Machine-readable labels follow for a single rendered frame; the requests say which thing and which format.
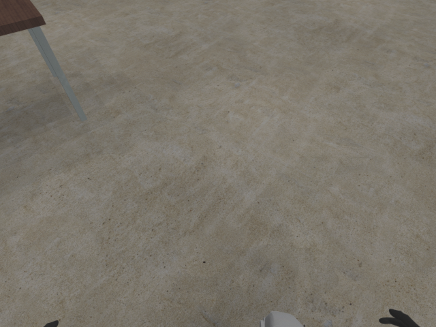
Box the table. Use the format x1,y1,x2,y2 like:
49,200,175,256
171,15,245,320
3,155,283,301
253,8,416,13
0,0,87,121

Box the robot right hand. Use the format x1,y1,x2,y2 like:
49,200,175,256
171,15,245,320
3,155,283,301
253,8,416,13
379,309,419,327

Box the robot right thigh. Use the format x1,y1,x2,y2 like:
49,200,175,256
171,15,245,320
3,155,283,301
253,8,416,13
260,312,303,327

